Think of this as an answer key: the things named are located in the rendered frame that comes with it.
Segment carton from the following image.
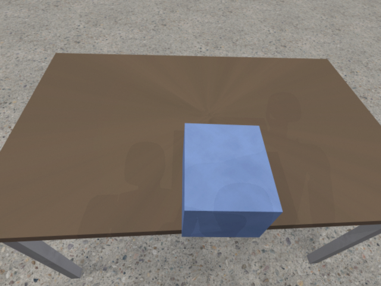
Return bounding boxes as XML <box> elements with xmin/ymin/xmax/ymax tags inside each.
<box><xmin>182</xmin><ymin>123</ymin><xmax>283</xmax><ymax>237</ymax></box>

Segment table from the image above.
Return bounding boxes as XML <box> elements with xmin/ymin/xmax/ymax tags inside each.
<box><xmin>0</xmin><ymin>53</ymin><xmax>381</xmax><ymax>279</ymax></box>

